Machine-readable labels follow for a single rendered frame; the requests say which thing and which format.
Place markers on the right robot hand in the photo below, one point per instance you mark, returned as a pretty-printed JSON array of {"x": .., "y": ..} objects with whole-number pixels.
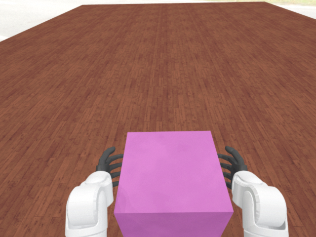
[{"x": 236, "y": 161}]

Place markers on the robot left forearm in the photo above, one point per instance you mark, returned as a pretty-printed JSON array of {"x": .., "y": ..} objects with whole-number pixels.
[{"x": 86, "y": 209}]

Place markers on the robot right forearm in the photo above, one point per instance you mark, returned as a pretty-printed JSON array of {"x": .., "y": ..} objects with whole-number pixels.
[{"x": 264, "y": 212}]

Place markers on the carton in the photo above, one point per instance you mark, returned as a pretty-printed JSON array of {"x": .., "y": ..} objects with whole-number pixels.
[{"x": 171, "y": 185}]

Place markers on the left robot hand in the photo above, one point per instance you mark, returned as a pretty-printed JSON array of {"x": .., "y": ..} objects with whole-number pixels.
[{"x": 104, "y": 162}]

